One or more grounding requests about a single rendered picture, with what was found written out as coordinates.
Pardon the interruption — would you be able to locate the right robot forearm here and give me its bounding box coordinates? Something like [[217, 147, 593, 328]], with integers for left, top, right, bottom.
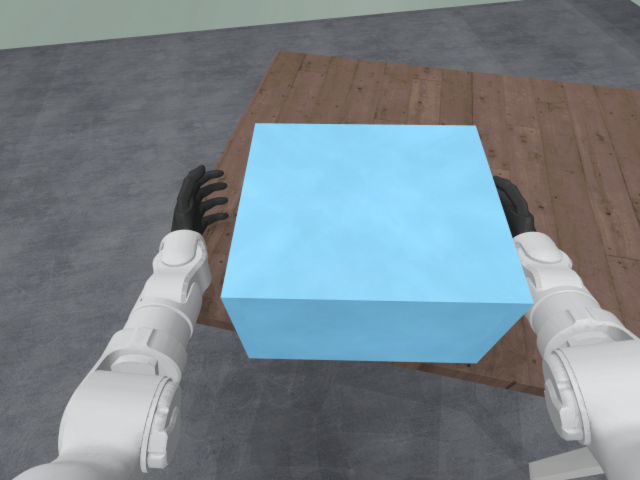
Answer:
[[513, 232, 640, 359]]

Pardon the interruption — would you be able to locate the robot right upper arm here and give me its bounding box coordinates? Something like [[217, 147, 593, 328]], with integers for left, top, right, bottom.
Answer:
[[542, 339, 640, 480]]

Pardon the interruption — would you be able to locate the robot left upper arm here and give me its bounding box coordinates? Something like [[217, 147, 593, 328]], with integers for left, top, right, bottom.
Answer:
[[12, 370, 182, 480]]

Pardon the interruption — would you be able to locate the robot left hand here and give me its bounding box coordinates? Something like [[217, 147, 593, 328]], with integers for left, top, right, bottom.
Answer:
[[171, 165, 229, 235]]

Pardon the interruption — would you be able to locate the robot right hand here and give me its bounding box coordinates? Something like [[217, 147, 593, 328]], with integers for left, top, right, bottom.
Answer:
[[493, 176, 537, 238]]

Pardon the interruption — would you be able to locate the carton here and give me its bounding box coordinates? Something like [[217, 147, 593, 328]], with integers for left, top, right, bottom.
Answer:
[[221, 123, 534, 363]]

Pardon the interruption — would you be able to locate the table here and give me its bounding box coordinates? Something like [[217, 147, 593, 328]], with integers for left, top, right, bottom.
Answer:
[[196, 51, 640, 480]]

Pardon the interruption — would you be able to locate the left robot forearm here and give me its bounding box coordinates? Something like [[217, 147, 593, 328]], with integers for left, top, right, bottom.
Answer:
[[58, 230, 212, 454]]

